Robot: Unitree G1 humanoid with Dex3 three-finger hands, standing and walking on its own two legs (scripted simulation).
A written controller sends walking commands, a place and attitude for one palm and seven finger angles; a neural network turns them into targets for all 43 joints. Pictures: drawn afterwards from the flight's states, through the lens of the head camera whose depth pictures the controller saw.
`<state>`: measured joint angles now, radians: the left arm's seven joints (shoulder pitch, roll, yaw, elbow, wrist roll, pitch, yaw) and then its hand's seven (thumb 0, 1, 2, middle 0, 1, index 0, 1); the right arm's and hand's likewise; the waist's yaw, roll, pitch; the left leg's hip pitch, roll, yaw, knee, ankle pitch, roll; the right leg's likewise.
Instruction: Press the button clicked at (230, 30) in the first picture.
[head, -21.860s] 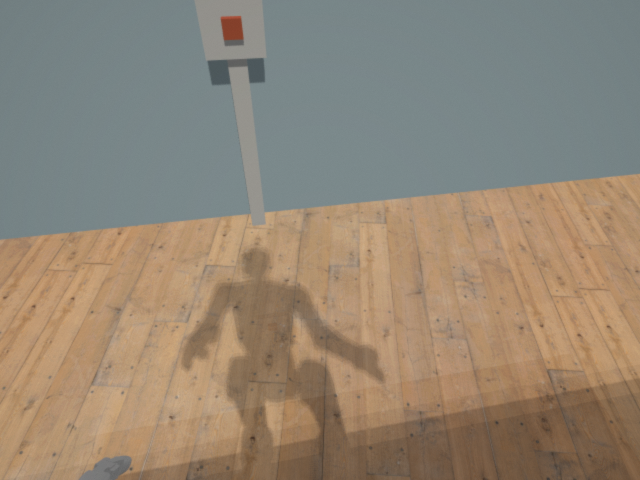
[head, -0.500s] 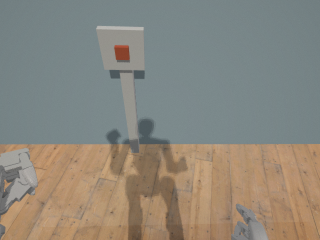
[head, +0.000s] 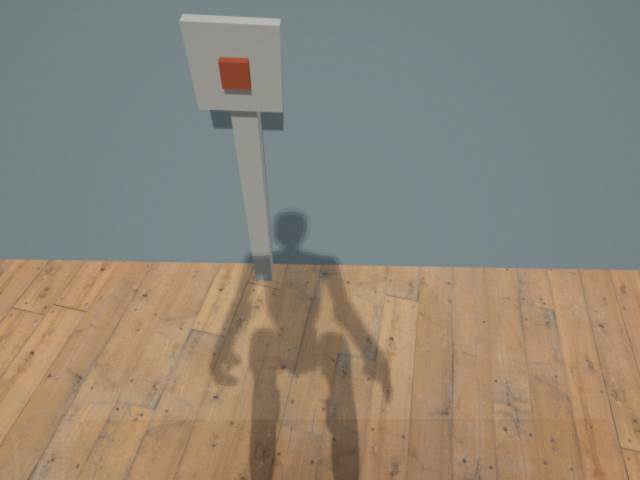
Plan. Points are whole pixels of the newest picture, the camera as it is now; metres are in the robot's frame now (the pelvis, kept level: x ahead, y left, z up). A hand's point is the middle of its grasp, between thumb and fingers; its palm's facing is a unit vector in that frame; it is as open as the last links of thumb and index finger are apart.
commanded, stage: let the arm hang, fingers relaxed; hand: left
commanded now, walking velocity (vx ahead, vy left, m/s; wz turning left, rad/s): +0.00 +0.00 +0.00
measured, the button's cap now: (235, 72) +0.80 +0.21 +0.07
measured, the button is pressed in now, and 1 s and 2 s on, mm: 0 0 0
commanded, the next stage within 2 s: stand and wait in 0.66 s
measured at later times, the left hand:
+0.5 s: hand out of the picture +0.10 +0.22 -0.15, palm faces -0.02 -0.96 -0.29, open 7.3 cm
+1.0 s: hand out of the picture +0.12 +0.23 -0.15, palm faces -0.03 -0.94 -0.33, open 7.4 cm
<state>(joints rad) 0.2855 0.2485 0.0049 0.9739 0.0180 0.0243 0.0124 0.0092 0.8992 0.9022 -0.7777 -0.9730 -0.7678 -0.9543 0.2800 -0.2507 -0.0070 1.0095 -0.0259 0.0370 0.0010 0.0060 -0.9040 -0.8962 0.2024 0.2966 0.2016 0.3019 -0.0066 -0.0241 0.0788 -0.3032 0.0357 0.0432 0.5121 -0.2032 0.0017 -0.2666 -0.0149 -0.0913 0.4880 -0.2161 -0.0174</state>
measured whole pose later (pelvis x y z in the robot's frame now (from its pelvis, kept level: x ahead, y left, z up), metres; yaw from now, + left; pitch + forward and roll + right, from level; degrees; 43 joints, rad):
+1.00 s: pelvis +0.04 -0.01 +0.01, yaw -2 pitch -1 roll +0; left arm 0.12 0.30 0.02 1.15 0.01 -0.02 0.01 0.00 0.90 0.90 -0.21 -0.30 -0.20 -0.29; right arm 0.12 -0.32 -0.02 1.12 -0.02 0.00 -0.01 0.00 -0.90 -0.90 0.20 0.30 0.20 0.30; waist -0.01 0.02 0.05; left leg -0.13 0.04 0.07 0.31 -0.17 -0.02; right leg -0.12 0.01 -0.07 0.32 -0.19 -0.03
